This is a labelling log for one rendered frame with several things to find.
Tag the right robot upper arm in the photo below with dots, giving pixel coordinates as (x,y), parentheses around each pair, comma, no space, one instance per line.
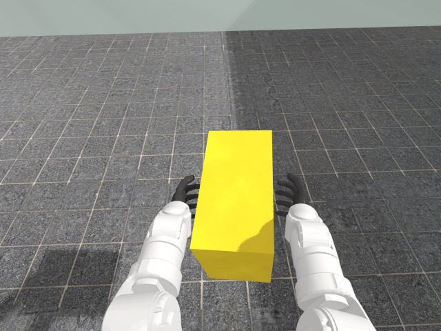
(320,318)

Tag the robot right hand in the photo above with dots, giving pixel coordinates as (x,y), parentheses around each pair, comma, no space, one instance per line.
(299,195)

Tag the robot right forearm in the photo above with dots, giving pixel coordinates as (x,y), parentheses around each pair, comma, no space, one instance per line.
(320,281)

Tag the carton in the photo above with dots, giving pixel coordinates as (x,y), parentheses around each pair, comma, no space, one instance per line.
(233,233)

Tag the robot left forearm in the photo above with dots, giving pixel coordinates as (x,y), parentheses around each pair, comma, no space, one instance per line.
(159,263)

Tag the left robot upper arm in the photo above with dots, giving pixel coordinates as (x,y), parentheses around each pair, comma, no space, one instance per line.
(144,311)

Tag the robot left hand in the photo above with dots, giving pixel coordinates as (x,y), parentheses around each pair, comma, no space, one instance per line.
(183,189)

